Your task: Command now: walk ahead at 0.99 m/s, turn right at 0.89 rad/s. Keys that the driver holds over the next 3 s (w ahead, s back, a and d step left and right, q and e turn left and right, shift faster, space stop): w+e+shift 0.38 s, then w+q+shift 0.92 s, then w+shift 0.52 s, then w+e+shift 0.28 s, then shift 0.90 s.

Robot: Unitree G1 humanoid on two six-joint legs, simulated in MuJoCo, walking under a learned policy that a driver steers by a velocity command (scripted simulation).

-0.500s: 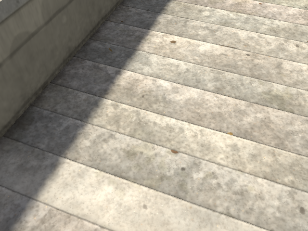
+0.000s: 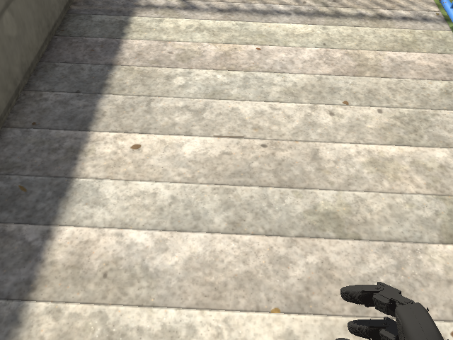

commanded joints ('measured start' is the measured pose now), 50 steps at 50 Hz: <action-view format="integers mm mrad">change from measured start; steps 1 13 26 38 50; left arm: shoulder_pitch -119 -234 -611 -215 -191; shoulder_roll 169 120 34 51 207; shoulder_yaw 46 14 -68 -13 21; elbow -122 -252 -441 -199 -144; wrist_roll -12 -3 24 15 5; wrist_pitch -54 -24 0 -64 -72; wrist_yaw -3 -10 -96 -1 37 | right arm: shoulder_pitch -57 291 482 449 242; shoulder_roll -128 -260 -247 -122 -176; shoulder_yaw -24 -134 -110 -109 -110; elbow -79 2 240 221 108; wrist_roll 32 5 52 55 55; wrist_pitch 16 3 -41 49 65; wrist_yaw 4 -40 -4 15 66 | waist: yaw -53 -153 -79 -88 -213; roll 38 151 60 -62 -86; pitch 113 -200 136 8 -7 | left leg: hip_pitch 215 876 478 16 293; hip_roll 1 302 109 26 -174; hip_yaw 120 -541 220 84 368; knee -355 -908 -1152 148 -405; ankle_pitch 211 -599 580 18 282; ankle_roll -29 184 174 135 234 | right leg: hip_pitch -344 -685 -358 64 224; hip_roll -212 -219 -233 -498 -442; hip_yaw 317 40 -149 118 -346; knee -332 984 268 -261 -86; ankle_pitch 78 -50 245 91 1274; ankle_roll -130 63 55 49 153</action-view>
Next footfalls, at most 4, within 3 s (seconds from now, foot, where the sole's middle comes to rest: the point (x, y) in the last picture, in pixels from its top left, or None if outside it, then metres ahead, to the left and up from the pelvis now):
0.20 left None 0.40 0.21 -0.77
0.62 right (296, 291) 0.68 -0.15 -0.77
1.06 left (278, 176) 1.15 -0.10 -0.77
1.50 right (301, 105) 1.59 -0.20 -0.77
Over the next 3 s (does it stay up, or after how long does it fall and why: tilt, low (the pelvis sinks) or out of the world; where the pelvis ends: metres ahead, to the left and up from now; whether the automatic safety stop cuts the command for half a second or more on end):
stays up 2.24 0.11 0.02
